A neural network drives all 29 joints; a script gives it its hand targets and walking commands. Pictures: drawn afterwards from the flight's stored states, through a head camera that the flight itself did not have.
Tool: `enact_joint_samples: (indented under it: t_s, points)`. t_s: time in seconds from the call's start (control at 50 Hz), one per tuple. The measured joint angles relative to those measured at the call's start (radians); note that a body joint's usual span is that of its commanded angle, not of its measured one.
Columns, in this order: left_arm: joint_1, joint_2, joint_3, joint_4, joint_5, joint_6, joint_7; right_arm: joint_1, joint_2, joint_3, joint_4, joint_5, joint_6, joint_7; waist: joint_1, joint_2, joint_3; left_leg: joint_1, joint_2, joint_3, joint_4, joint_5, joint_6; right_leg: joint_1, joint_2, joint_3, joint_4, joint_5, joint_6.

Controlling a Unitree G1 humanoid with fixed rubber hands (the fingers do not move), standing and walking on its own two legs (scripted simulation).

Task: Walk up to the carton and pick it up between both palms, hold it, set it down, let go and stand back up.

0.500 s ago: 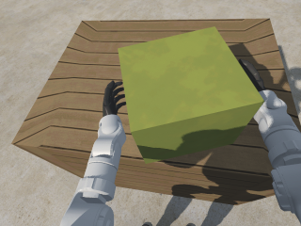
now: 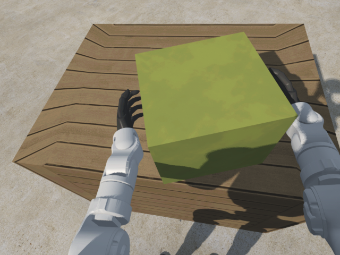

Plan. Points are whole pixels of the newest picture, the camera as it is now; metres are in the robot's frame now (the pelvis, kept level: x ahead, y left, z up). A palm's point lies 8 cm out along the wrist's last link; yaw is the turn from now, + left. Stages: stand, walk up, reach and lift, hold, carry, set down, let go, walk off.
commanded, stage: reach and lift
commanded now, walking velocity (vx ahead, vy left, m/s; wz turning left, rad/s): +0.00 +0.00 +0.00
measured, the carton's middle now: (201, 111) +0.46 +0.02 +0.03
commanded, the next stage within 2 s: none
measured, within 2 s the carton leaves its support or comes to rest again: leaves its support in 0.66 s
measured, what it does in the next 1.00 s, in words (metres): stands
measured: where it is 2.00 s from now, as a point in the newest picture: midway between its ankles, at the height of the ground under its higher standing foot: outside the picture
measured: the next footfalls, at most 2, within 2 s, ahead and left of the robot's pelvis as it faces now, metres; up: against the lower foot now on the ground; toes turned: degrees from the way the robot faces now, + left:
none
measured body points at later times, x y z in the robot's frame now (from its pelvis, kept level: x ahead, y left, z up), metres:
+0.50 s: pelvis +0.00 +0.00 +0.00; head +0.10 -0.01 +0.44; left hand +0.39 +0.19 +0.06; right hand +0.50 -0.16 +0.07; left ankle -0.02 +0.15 -0.74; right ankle +0.02 -0.10 -0.74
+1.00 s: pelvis -0.01 +0.00 +0.00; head +0.07 +0.00 +0.44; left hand +0.37 +0.20 +0.06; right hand +0.48 -0.14 +0.09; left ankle -0.02 +0.15 -0.74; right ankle +0.02 -0.10 -0.74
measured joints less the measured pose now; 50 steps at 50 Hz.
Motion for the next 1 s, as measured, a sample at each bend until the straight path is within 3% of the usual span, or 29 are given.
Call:
enact_joint_samples:
  t_s: [0.16,0.4,0.72,1.0]
  points:
    - [0.009,-0.022,0.037,0.011,0.041,-0.025,-0.038,0.0,0.025,-0.094,0.042,-0.103,-0.04,0.034,0.0,-0.01,-0.016,-0.001,0.0,0.0,-0.005,0.0,0.0,0.0,0.0,0.0,-0.008,0.002,0.0]
    - [0.021,-0.028,0.038,0.021,0.041,-0.052,-0.046,0.0,0.026,-0.103,0.083,-0.114,-0.081,0.041,0.0,-0.018,-0.032,-0.005,0.0,0.0,-0.012,0.003,0.002,0.0,0.0,0.0,-0.023,0.009,0.0]
    - [0.025,-0.032,0.038,0.022,0.041,-0.089,-0.015,0.0,0.039,-0.103,0.086,-0.129,-0.135,0.023,0.0,-0.029,-0.036,-0.014,0.0,0.0,-0.021,0.018,0.004,0.0,0.001,0.0,-0.051,0.035,0.002]
    - [0.041,-0.032,0.038,0.022,0.041,-0.03,0.021,0.0,0.063,-0.103,0.086,-0.136,-0.079,0.015,0.0,-0.047,-0.069,-0.018,0.0,0.0,-0.021,0.025,0.004,0.0,0.0,0.0,-0.059,0.046,0.002]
